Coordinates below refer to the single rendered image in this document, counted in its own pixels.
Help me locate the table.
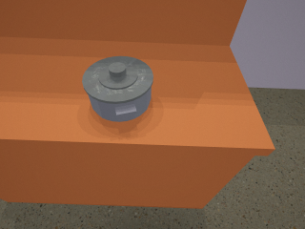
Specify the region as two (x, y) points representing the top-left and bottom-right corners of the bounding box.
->
(0, 0), (275, 209)

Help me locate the pot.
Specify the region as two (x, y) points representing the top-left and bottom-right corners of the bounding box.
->
(89, 87), (152, 122)

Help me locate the lid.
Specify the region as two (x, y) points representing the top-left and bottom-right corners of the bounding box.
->
(82, 55), (153, 104)

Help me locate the knob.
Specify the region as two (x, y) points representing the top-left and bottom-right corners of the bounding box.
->
(108, 62), (127, 78)

